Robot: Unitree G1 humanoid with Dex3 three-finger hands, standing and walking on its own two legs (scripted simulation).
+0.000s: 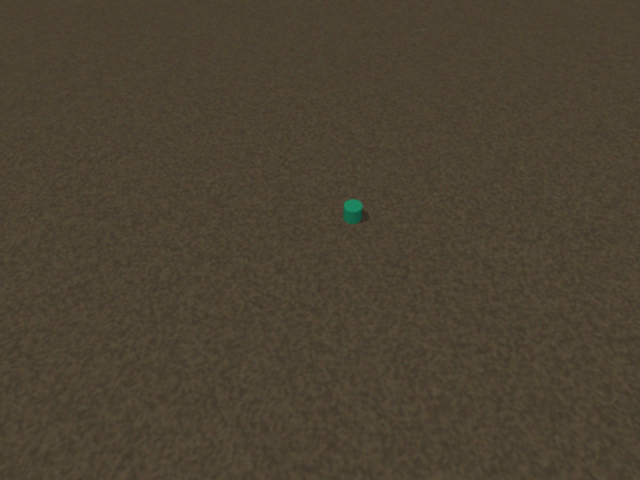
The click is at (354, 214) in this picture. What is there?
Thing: low tin
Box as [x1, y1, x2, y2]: [343, 199, 362, 223]
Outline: 350,199 344,203 343,218 345,221 349,223 356,223 360,220 362,205 358,200
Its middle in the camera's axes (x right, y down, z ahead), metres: +0.15 -0.14 +1.72
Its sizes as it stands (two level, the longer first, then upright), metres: 0.082 0.082 0.074
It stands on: the floor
